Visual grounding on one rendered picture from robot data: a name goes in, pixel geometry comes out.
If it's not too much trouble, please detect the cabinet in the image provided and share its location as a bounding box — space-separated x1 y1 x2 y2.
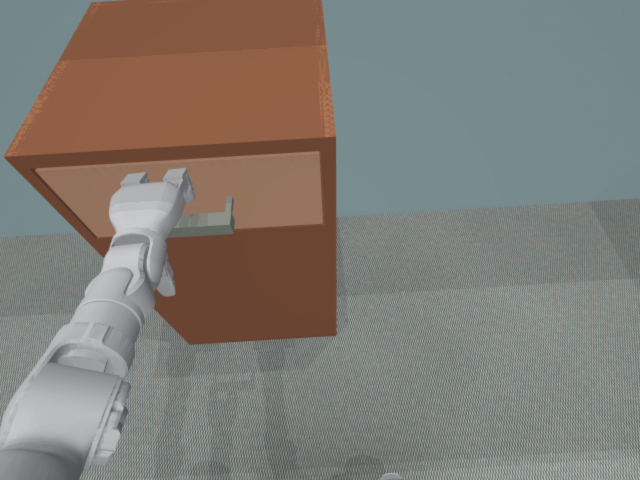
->
4 0 337 345

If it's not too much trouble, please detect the left robot hand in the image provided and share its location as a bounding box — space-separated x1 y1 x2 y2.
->
109 168 195 297

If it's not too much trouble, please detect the left robot upper arm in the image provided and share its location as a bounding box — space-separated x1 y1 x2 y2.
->
0 362 131 480

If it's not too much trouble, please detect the drawer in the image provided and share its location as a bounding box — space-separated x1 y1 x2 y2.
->
35 151 323 237

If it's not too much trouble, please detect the handle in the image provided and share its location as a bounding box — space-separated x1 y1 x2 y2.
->
167 196 235 238

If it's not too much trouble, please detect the robot left forearm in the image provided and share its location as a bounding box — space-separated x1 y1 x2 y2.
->
0 228 167 450

